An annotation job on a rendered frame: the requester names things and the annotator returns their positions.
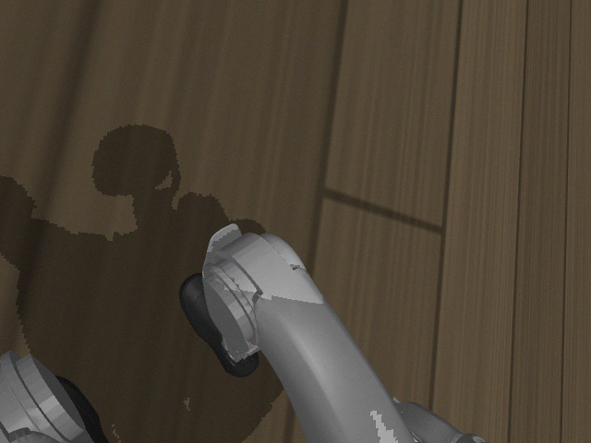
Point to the left robot foot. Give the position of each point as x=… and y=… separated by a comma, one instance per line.
x=89, y=416

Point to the right robot foot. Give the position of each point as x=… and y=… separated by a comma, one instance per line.
x=193, y=302

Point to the right robot hand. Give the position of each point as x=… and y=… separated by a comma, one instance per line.
x=425, y=426

